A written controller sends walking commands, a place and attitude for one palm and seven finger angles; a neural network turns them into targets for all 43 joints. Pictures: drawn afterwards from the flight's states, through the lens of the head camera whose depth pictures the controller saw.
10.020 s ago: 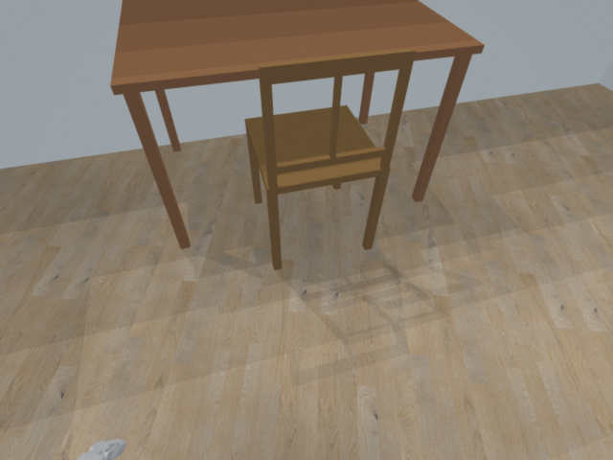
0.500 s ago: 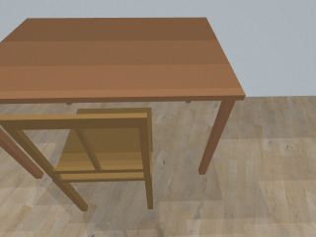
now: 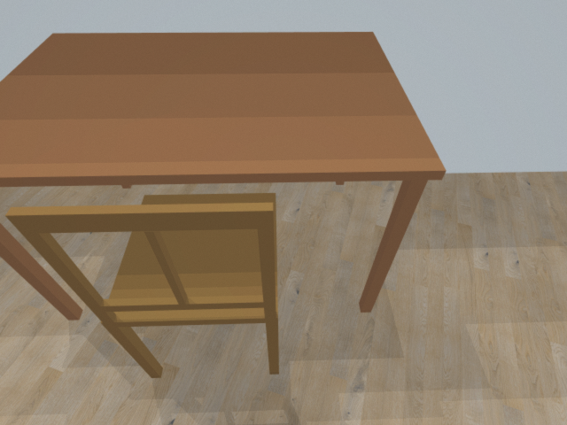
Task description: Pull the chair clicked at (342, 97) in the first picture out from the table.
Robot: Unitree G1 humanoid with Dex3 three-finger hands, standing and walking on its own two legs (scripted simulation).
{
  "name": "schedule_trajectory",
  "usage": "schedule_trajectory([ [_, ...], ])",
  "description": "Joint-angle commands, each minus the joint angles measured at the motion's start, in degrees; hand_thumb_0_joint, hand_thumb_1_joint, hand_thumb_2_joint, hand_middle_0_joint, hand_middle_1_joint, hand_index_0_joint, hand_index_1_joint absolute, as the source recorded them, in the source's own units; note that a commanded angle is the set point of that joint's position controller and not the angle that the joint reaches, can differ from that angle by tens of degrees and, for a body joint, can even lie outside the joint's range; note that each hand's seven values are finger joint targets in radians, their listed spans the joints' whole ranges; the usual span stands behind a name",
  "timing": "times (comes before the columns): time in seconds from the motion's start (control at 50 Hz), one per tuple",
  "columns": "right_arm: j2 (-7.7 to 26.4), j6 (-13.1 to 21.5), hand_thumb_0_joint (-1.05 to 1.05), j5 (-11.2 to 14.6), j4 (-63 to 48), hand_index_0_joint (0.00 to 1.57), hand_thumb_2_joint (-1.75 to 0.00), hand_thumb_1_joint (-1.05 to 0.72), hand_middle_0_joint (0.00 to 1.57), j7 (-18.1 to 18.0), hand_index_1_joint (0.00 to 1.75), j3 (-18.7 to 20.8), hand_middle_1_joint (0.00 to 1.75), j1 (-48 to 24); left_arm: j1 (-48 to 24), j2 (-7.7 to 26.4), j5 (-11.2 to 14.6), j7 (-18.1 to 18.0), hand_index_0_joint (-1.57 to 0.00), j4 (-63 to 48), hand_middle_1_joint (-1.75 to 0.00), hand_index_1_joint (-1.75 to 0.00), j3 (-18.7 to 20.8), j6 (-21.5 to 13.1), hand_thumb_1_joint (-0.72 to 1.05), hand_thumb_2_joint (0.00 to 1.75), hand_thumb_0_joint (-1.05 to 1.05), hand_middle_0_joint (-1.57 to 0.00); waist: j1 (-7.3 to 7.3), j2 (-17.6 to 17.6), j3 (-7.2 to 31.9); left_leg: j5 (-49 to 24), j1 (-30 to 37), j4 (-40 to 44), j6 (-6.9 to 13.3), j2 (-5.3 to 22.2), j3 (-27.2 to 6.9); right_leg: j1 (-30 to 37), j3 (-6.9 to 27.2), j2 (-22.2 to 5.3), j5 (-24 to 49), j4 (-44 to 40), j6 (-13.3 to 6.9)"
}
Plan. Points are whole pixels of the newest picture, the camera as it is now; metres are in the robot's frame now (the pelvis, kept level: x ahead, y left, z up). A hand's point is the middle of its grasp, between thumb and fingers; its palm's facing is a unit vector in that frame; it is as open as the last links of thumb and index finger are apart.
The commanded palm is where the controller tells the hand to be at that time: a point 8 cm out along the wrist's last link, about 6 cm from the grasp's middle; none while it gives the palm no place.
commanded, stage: come to a stop and stand still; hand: left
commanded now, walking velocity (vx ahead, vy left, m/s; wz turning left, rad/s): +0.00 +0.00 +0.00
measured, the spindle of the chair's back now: (169, 269) +0.41 +0.26 -0.11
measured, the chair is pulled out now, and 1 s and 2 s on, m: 0.00 0.00 0.00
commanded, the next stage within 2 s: look again from close up in 0.02 s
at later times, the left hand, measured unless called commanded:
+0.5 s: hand out of the picture +0.01 +0.21 -0.19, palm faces +0.00 -0.98 -0.20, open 7.4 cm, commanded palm none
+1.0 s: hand out of the picture -0.04 +0.22 -0.18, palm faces -0.01 -0.98 -0.20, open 7.4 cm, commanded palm none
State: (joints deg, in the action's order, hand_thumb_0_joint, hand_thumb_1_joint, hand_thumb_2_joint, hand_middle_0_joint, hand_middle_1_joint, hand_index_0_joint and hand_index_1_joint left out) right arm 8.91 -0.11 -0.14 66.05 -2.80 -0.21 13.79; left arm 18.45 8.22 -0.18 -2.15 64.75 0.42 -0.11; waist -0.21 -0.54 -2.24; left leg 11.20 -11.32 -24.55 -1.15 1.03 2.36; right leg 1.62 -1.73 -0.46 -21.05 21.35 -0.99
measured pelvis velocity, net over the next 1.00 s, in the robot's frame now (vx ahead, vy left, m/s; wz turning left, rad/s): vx -0.02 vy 0.03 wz -0.02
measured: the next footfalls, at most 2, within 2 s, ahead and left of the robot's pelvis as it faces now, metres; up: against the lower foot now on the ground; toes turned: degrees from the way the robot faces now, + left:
none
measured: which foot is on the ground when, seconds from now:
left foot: down 0.00-1.00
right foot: down 0.00-1.00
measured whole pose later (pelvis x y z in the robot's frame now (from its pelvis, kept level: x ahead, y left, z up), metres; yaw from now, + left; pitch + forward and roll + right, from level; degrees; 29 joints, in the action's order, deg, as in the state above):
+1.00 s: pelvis -0.02 +0.03 +0.00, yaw -1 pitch +0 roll +0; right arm 9.9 0.6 0.2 62.7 -1.0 -0.6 12.1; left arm 19.0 11.1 -0.8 -1.7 61.9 -0.6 -0.5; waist -0.7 -1.7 -2.0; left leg 11.9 -17.2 -29.2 1.8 -0.5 3.5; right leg -5.1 -0.1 -2.1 -21.6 26.9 1.7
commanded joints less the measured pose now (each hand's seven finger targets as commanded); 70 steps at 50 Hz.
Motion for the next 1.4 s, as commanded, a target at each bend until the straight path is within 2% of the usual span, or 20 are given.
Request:
schedule_trajectory([
  [0.0, 5.21, 0.75, 0.0, -0.29, -1.44, 0.2, -0.9, -0.9, 0.2, 0.12, 0.3, 0.93, 0.3, 2.66, 5.47, 5.34, -0.15, -0.48, -0.2, -0.47, -0.3, -0.3, 0.69, -0.21, 0.9, 0.9, 0.0, -0.2, -0.19, -0.39, -3.06, -13.93, 5.56, 2.53, 2.24, 4.61, -4.77, -10.22, 3.52, -5.35, 15.83, -4.69, 0.13],
  [0.08, 5.06, 0.66, 0.0, -0.2, -1.19, 0.2, -0.9, -0.9, 0.2, 0.24, 0.3, 0.97, 0.3, 3.08, 5.89, 5.48, -0.14, -0.49, -0.2, -0.4, -0.3, -0.3, 0.58, -0.25, 0.9, 0.9, 0.0, -0.2, -0.07, -0.44, -3.37, -12.69, 5.16, 2.69, 2.15, 4.53, -4.73, -10.48, 3.76, -5.29, 14.59, -5.2, 0.06],
  [0.1, 6.48, 2.28, 0.0, -0.18, -6.27, 0.2, -0.9, -0.9, 0.2, 1.42, 0.3, 0.76, 0.3, -2.33, 8.48, 5.93, -1.96, -2.48, -0.2, -0.95, -0.3, -0.3, -0.14, -3.45, 0.9, 0.9, 0.0, -0.2, -1.84, -3.32, -6.3, -16.08, -0.9, -13.03, 1.1, 3.8, -0.8, -16.11, 8.53, -8.52, 46.76, -4.79, 2.83],
  [0.12, 3.17, 1.6, 0.0, -0.33, -7.83, 0.2, -0.9, -0.9, 0.2, 2.04, 0.3, 0.79, 0.3, 2.04, 5.71, 8.44, -1.57, -2.21, -0.2, -3.54, -0.3, -0.3, 0.77, -3.76, 0.9, 0.9, 0.0, -0.2, 2.09, -7.6, -4.11, 2.82, -5.55, -11.67, 2.3, 2.24, -2.08, -10.96, 6.56, -10.37, 50.82, -0.37, 0.48],
  [0.2, 5.18, 1.37, 0.0, -0.6, -7.86, 0.2, -0.9, -0.9, 0.2, 1.72, 0.3, 1.4, 0.3, 5.78, 3.39, 7.26, -0.58, -1.6, -0.2, -6.62, -0.3, -0.3, 0.53, -3.08, 0.9, 0.9, 0.0, -0.2, 2.36, -2.56, 4.72, -7.6, -0.74, -8.85, 3.3, 2.82, -2.08, -9.76, 4.42, -5.65, 32.49, 5.91, -2.11],
  [0.26, 6.17, 1.61, 0.0, -0.54, -8.04, 0.2, -0.9, -0.9, 0.2, 1.34, 0.3, 1.37, 0.3, 4.25, 5.12, 6.56, -0.7, -1.43, -0.2, -6.97, -0.3, -0.3, 0.39, -1.82, 0.9, 0.9, 0.0, -0.2, 0.45, 3.79, 1.66, -14.62, -0.96, -8.4, 3.96, 4.59, -3.58, -12.33, 4.07, -3.63, 19.94, 5.72, -1.61],
  [0.34, 6.28, 1.21, 0.0, -0.42, -8.66, 0.2, -0.9, -0.9, 0.2, 1.39, 0.3, 1.44, 0.3, 3.33, 4.2, 6.97, -0.69, -1.16, -0.2, -7.11, -0.3, -0.3, 0.32, -0.95, 0.9, 0.9, 0.0, -0.2, 0.55, -0.25, -3.01, -6.03, -4.72, -5.93, 3.85, 4.35, -4.48, -15.14, 4.42, -3.02, 8.8, 3.75, -1.52],
  [0.46, 7.21, 1.33, 0.0, -0.55, -8.39, 0.2, -0.9, -0.9, 0.2, 1.49, 0.3, 1.42, 0.3, 2.36, 3.76, 7.41, -0.96, -0.85, -0.2, -7.74, -0.3, -0.3, 0.34, -0.22, 0.9, 0.9, 0.0, -0.2, -0.25, 3.85, -4.46, 0.18, -6.1, -0.38, 4.77, 5.29, -7.4, -15.7, 3.16, -2.08, 0.26, 4.07, -0.78],
  [0.64, 8.37, 1.74, 0.0, -0.34, -8.25, 0.2, -0.9, -0.9, 0.2, 1.56, 0.3, 1.59, 0.3, 1.58, 3.29, 8.71, -0.77, -0.26, -0.2, -7.19, -0.3, -0.3, 0.42, -0.67, 0.9, 0.9, 0.0, -0.2, -0.11, 2.37, 1.67, -2.64, -0.78, 0.89, 4.58, 5.22, -7.19, -14.45, 3.21, -3.5, 4.25, 2.84, -0.08],
  [1.02, 8.12, 1.81, 0.0, 0.03, -5.02, 0.2, -0.9, -0.9, 0.2, 1.47, 0.3, 1.18, 0.3, 0.16, 4.98, 8.6, -0.78, -0.27, -0.2, -3.51, -0.3, -0.3, -0.05, -0.95, 0.9, 0.9, 0.0, -0.2, -0.2, 0.37, 0.28, -7.25, 1.73, 1.0, 4.05, 4.62, -5.37, -14.66, 4.06, -5.02, 9.29, 0.37, 0.44],
  [1.04, 9.24, 1.88, 0.0, -0.15, -9.05, 0.2, -0.9, -0.9, 0.2, 1.81, 0.3, 1.18, 0.3, -1.14, 5.55, 6.99, -1.84, -2.25, -0.2, -3.61, -0.3, -0.3, -0.42, -1.86, 0.9, 0.9, 0.0, -0.2, 0.3, 3.66, -3.58, -17.05, -0.13, -8.42, 2.83, 5.49, -5.48, -18.34, 6.64, -5.59, 16.51, -1.3, 0.1],
  [1.06, 18.12, 9.24, 0.0, 0.79, -25.69, 0.2, -0.9, -0.9, 0.2, -2.69, 0.3, 5.75, 0.3, -2.86, -36.24, 30.71, 8.33, -4.47, -0.2, -94.69, -0.3, -0.3, 15.65, -11.57, 0.88, 0.89, 0.0, -0.2, 6.41, 16.41, 18.69, -17.11, 16.0, -5.11, 1.1, -0.65, -1.79, -20.83, -0.25, -2.11, 26.73, 0.94, -1.08],
  [1.08, 11.3, 16.24, 0.0, 1.23, -23.18, 0.2, -0.9, -0.9, 0.2, -3.23, 0.3, 0.74, 0.3, -1.81, -11.95, 16.03, 2.94, -5.21, -0.2, -79.76, -0.29, -0.29, 3.93, -8.04, 0.85, 0.88, 0.0, -0.2, 0.72, 21.26, 19.99, -27.97, 23.09, 0.4, 0.79, 3.28, -4.33, -19.83, -1.19, -0.34, 16.89, 10.92, -2.26],
  [1.1, 11.43, 18.27, 0.0, 1.18, -19.63, 0.2, -0.9, -0.9, 0.2, -2.2, 0.3, 1.22, 0.3, 1.41, -5.43, 9.89, 4.14, -7.02, -0.19, -65.94, -0.29, -0.29, 2.8, -5.89, 0.83, 0.87, 0.0, -0.19, 1.81, 15.18, 20.45, -31.46, 17.72, -0.43, 0.14, 2.96, -3.95, -21.42, -2.25, 0.26, 8.22, 15.19, -1.26],
  [1.12, 9.7, 18.52, 0.0, 1.73, -21.59, 0.2, -0.9, -0.9, 0.2, -0.95, 0.3, 1.82, 0.3, 1.38, 6.75, -0.18, 5.9, -6.22, -0.19, -63.01, -0.29, -0.29, -2.4, -1.94, 0.81, 0.86, 0.0, -0.19, 2.41, 8.88, 13.35, -26.18, 13.71, -0.03, 1.63, 3.82, -5.76, -24.33, -3.52, 0.52, 4.7, 16.99, -0.37],
  [1.18, 12.91, 18.57, 0.0, 1.25, -27.76, 0.2, -0.9, -0.9, 0.2, -1.45, 0.3, 3.02, 0.3, -3.03, -0.39, 4.41, 8.0, -2.53, -0.18, -63.76, -0.27, -0.27, 3.3, -7.84, 0.74, 0.83, 0.0, -0.18, 3.03, -9.3, 3.65, 1.72, -5.99, -6.64, 2.77, 0.33, -4.87, -29.7, -4.01, 0.22, 2.94, 8.07, 0.38],
  [1.22, 12.26, 18.33, 0.0, -0.36, -29.94, 0.2, -0.9, -0.9, 0.2, -0.66, 0.3, 3.79, 0.3, -4.67, 9.47, 3.34, 8.86, 1.28, -0.18, -52.94, -0.27, -0.27, 7.66, -15.02, 0.69, 0.81, 0.0, -0.18, 0.43, -15.81, 2.27, 3.33, -15.73, -13.01, 2.41, -0.66, -4.91, -36.34, -4.53, 0.67, 1.21, 12.58, 0.38],
  [1.26, 11.5, 17.21, 0.0, -0.36, -32.09, 0.2, -0.9, -0.9, 0.2, 1.21, 0.3, 5.02, 0.3, -6.98, 23.1, 4.38, 10.47, 7.17, -0.17, -48.23, -0.26, -0.26, 13.64, -22.83, 0.64, 0.79, 0.0, -0.17, -5.21, -13.87, 8.3, -4.01, -20.16, -18.22, 1.13, -0.53, -3.19, -35.97, -5.43, 1.61, 9.78, 21.56, -0.49],
  [1.32, 11.65, 17.21, 0.0, -0.56, -35.9, 0.2, -0.9, -0.9, 0.2, 3.12, 0.3, 5.67, 0.3, -10.46, 17.78, 5.56, 14.5, 17.39, -0.17, -51.91, -0.25, -0.25, 15.38, -33.99, 0.57, 0.76, 0.0, -0.17, -6.04, -2.2, 13.96, -0.25, -27.16, -26.83, 0.22, -1.25, -0.85, -41.92, -2.69, 0.52, 9.38, 30.17, -1.04],
  [1.38, 11.66, 16.07, 0.0, 0.48, -40.99, 0.2, -0.9, -0.9, 0.2, 3.14, 0.3, 5.38, 0.3, -12.31, 12.13, 7.83, 15.69, 19.58, -0.16, -55.77, -0.24, -0.24, 15.75, -32.26, 0.5, 0.73, 0.0, -0.16, -4.83, 2.54, 16.76, 6.12, -30.74, -30.93, 1.17, -1.57, 0.26, -45.73, -0.14, 0.39, 1.17, 31.4, -0.61],
])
